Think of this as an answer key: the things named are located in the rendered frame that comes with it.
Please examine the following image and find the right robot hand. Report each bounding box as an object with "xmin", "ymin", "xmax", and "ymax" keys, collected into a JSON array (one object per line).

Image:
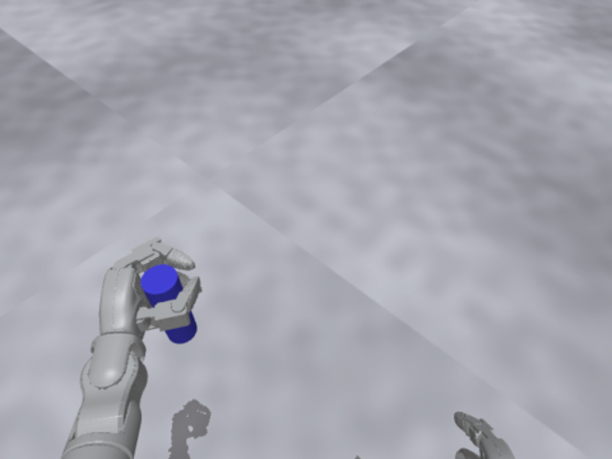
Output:
[{"xmin": 454, "ymin": 412, "xmax": 515, "ymax": 459}]

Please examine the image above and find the left robot arm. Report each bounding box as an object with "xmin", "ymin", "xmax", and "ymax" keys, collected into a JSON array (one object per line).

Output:
[{"xmin": 61, "ymin": 332, "xmax": 147, "ymax": 459}]

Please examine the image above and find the can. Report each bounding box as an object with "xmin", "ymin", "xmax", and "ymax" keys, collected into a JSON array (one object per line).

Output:
[{"xmin": 141, "ymin": 264, "xmax": 197, "ymax": 344}]

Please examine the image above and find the left robot hand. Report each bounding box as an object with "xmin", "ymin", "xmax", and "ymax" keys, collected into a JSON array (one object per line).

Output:
[{"xmin": 99, "ymin": 237, "xmax": 202, "ymax": 340}]

